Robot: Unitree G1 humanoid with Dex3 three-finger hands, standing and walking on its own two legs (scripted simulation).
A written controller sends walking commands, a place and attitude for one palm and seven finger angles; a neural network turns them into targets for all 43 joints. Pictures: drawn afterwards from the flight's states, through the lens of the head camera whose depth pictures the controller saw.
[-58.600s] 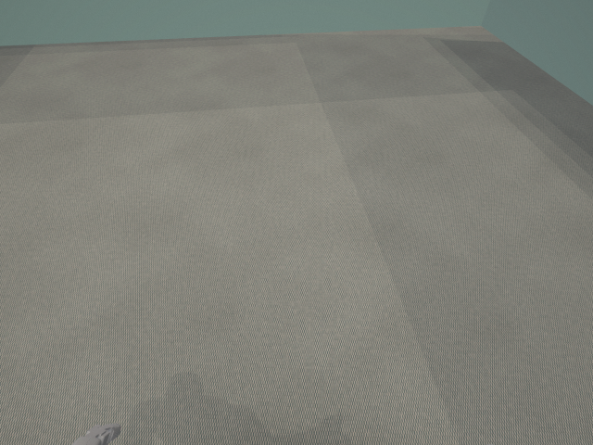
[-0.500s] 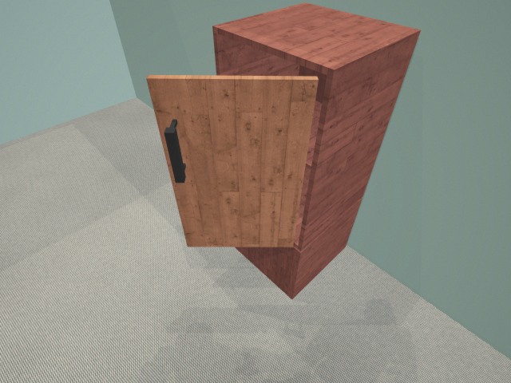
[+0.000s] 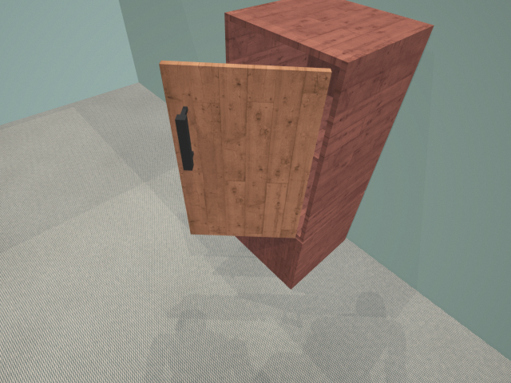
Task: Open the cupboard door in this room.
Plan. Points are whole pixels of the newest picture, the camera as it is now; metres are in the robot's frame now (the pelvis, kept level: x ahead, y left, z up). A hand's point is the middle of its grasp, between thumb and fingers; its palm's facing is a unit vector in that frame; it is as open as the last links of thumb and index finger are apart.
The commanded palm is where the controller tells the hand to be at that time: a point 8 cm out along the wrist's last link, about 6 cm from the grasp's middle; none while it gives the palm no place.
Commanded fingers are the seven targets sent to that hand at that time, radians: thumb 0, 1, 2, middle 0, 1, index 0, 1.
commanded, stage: shuffle to correct the standing spot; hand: left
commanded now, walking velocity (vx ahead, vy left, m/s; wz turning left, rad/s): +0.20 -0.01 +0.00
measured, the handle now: (186, 139) +0.64 +0.21 +0.03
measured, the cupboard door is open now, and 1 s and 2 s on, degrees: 46 46 46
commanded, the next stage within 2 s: come to a stop and stand still in 0.36 s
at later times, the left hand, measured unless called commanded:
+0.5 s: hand out of the picture +0.09 +0.19 -0.18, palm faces +0.00 -0.99 -0.15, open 7.3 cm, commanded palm none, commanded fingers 0.00 0.90 0.90 -0.20 -0.30 -0.20 -0.30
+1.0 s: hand (151, 372) +0.19 +0.21 -0.19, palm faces +0.06 -0.99 -0.16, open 7.2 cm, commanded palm none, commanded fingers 0.00 0.90 0.90 -0.20 -0.30 -0.20 -0.30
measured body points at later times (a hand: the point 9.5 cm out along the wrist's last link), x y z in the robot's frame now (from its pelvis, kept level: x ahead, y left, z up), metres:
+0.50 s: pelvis +0.09 +0.02 +0.00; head +0.09 +0.03 +0.45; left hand +0.10 +0.24 -0.16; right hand +0.04 -0.18 -0.15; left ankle +0.06 +0.09 -0.74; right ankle +0.11 -0.12 -0.68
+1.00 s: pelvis +0.10 +0.04 -0.02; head +0.12 +0.07 +0.43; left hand +0.19 +0.26 -0.18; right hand +0.13 -0.20 -0.15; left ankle +0.11 +0.10 -0.74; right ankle +0.16 -0.13 -0.71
